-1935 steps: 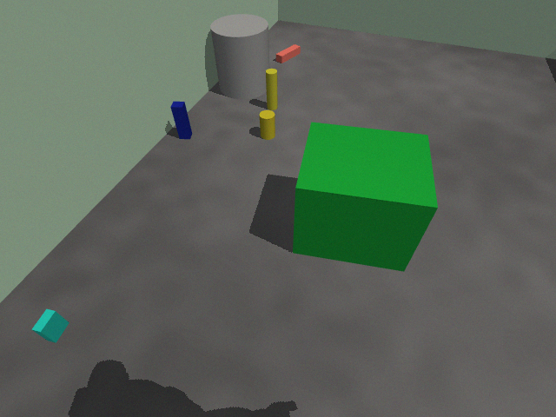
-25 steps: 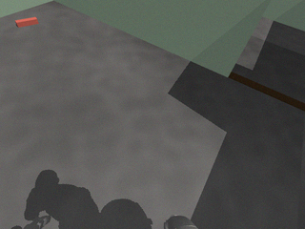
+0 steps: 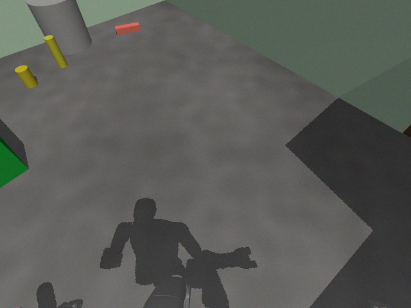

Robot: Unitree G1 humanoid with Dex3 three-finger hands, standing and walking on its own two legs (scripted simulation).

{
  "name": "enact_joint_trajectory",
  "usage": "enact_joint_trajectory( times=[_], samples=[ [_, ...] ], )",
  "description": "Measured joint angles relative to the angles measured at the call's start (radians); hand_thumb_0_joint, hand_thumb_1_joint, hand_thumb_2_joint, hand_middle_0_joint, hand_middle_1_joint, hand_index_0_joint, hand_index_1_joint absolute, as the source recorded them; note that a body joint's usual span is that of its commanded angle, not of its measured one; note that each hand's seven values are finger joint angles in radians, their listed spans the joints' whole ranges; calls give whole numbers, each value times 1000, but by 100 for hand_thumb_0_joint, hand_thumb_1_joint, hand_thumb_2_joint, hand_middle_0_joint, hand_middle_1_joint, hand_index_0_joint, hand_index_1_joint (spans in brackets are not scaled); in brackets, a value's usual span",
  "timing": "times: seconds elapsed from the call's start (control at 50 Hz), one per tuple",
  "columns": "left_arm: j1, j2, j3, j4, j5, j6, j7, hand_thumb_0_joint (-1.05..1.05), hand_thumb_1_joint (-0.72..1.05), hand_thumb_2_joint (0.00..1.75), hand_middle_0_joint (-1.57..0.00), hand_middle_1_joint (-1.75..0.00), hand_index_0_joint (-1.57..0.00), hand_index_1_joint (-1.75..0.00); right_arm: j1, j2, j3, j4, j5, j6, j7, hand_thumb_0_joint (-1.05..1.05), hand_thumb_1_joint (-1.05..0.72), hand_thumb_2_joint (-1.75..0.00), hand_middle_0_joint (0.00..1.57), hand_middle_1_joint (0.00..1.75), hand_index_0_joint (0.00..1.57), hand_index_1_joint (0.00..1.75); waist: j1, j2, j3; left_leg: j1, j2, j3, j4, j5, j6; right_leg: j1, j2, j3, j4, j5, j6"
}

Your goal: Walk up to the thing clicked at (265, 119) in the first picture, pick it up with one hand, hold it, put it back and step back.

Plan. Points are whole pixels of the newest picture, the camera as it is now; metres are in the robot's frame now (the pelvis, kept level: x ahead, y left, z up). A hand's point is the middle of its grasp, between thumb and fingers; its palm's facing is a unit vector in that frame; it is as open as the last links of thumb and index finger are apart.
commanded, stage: walk up
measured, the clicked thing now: (26, 77) +1.67 +1.49 -0.69
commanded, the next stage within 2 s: stand in 1.78 s
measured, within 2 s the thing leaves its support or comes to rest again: neither
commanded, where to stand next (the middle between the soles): +0.05 +0.03 m, yaw +15 degrees
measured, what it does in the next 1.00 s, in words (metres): steps on the spot, turning left: left foot, then right foot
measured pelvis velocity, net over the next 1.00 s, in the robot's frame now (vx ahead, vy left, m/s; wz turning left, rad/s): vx -0.01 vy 0.01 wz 0.36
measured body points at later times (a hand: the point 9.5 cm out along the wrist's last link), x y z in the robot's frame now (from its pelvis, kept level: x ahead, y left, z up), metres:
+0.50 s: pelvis +0.03 -0.06 -0.04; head +0.10 -0.08 +0.41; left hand +0.07 +0.29 -0.11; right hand +0.25 -0.33 -0.14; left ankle +0.11 +0.08 -0.73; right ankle +0.09 -0.20 -0.74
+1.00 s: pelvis -0.01 +0.01 -0.02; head -0.01 +0.02 +0.43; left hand -0.11 +0.36 -0.13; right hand +0.15 -0.28 -0.13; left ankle -0.06 +0.14 -0.73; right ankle +0.07 -0.15 -0.69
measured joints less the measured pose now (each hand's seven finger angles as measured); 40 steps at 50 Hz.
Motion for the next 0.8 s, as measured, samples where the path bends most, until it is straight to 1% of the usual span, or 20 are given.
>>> enact_joint_trajectory(
  times=[0.1,0.18,0.2,0.22,0.24,0.26,0.28,0.3,0.34,0.4,0.44,0.48,0.5,0.52,0.56,0.6,0.64,0.68,0.72,0.8],
  samples=[
    [30,15,-14,17,-10,12,25,1,90,90,-21,-30,-20,-30,-65,30,4,-20,-4,35,16,1,-91,-90,20,30,20,30,14,-8,55,15,-6,26,-191,74,-7,38,19,-50,10,-47,-14],
    [36,25,-23,25,-16,24,39,1,90,90,-21,-30,-20,-30,-94,48,7,-31,-9,66,27,1,-91,-90,20,30,20,30,22,-10,66,82,-15,41,-300,118,18,33,17,-91,90,-127,-15],
    [39,28,-26,25,-19,25,42,1,90,90,-21,-30,-20,-30,-98,51,8,-34,-10,70,28,1,-91,-90,20,30,20,30,23,-13,63,112,-20,40,-338,119,29,24,11,-98,128,-154,-11],
    [30,34,-27,31,-23,27,46,1,90,90,-21,-30,-20,-30,-110,60,7,-34,-12,72,27,1,-91,-90,20,30,20,30,20,-30,72,126,-38,42,-348,88,25,5,-13,-98,189,-175,2],
    [14,32,-28,36,-29,30,51,1,90,90,-21,-30,-20,-30,-125,62,7,-41,-14,74,26,1,-91,-90,20,30,20,30,17,-39,90,128,-51,44,-338,79,26,-35,-32,-79,286,-159,33],
    [-3,23,-28,36,-38,33,55,1,90,90,-21,-30,-20,-30,-137,57,7,-56,-14,74,23,1,-91,-90,20,30,20,30,11,-26,108,124,-51,36,-318,74,32,-88,-24,-42,412,-187,78],
    [-19,12,-31,32,-43,37,59,1,90,90,-20,-30,-20,-30,-149,51,6,-68,-10,73,18,1,-91,-90,20,30,20,30,3,-4,123,123,-45,24,-303,71,42,-138,-4,0,527,-254,102],
    [-32,5,-37,28,-46,39,62,1,90,90,-20,-30,-20,-30,-161,50,3,-74,-3,73,11,1,-91,-90,20,30,20,30,-4,14,131,126,-40,14,-301,73,48,-181,5,40,612,-307,111],
    [-50,3,-40,21,-47,39,60,1,90,89,-20,-30,-20,-30,-182,57,2,-80,1,86,2,1,-91,-90,20,30,20,30,-17,32,126,133,-35,-1,-321,87,36,-239,-10,102,658,-316,94],
    [-67,19,-32,14,-53,35,63,1,90,89,-21,-30,-20,-30,-198,68,8,-102,-14,110,15,1,-91,-90,20,30,20,30,-38,44,101,117,-32,-24,-330,101,11,-261,-50,141,547,-225,65],
    [-71,37,-22,9,-54,24,76,1,90,89,-21,-30,-20,-30,-204,70,6,-122,-31,124,33,1,-90,-90,20,30,20,30,-52,49,90,92,-32,-40,-308,99,2,-240,-65,140,428,-169,63],
    [-61,57,-10,5,-53,5,94,0,90,89,-21,-30,-20,-30,-205,64,0,-142,-46,140,50,1,-90,-90,20,30,20,30,-60,56,79,55,-32,-56,-251,80,-3,-187,-63,118,265,-50,66],
    [-58,56,-3,9,-47,-6,103,0,90,89,-21,-30,-20,-30,-208,51,-6,-146,-49,149,55,1,-90,-90,20,30,20,30,-63,83,80,33,-22,-76,-206,63,2,-172,-48,97,242,-40,83],
    [-53,50,1,11,-34,-12,109,0,90,89,-21,-30,-20,-30,-209,39,-18,-142,-50,158,56,1,-90,-90,20,30,20,30,-69,113,82,12,-30,-119,-149,-9,12,-171,-36,72,255,-49,91],
    [-31,51,-4,10,-9,-9,114,0,90,89,-21,-30,-20,-30,-193,28,-37,-129,-53,180,50,1,-90,-90,20,30,20,30,-57,124,64,-37,-94,-172,23,-141,6,-183,-49,60,278,-64,94],
    [-15,52,-4,23,0,-1,119,0,90,89,-21,-30,-20,-30,-172,15,-46,-109,-57,190,58,1,-91,-90,20,30,20,30,-37,106,50,-70,-128,-165,196,-159,-13,-186,-79,73,262,-51,84],
    [-7,48,1,38,3,2,125,0,90,89,-21,-30,-20,-30,-143,-8,-60,-96,-55,187,73,1,-91,-90,20,30,20,30,-41,107,40,-88,-130,-176,308,-114,-36,-180,-109,63,220,-23,86],
    [5,51,7,41,8,-6,126,0,90,89,-21,-30,-20,-30,-110,-30,-74,-86,-53,186,83,1,-91,-90,20,30,20,30,-42,106,35,-77,-113,-190,350,-75,-52,-182,-135,56,187,1,92],
    [23,58,12,36,13,-17,122,0,90,89,-21,-30,-20,-30,-85,-47,-81,-65,-42,185,87,1,-91,-90,20,30,20,30,-39,107,34,-38,-75,-196,304,-58,-61,-180,-155,50,162,19,96],
    [52,88,23,27,27,-21,102,0,90,89,-21,-30,-21,-30,-46,-50,-80,-7,-21,180,84,1,-91,-90,20,30,20,30,-29,102,22,82,10,-152,29,-136,-64,-172,-189,28,155,23,90]
  ],
)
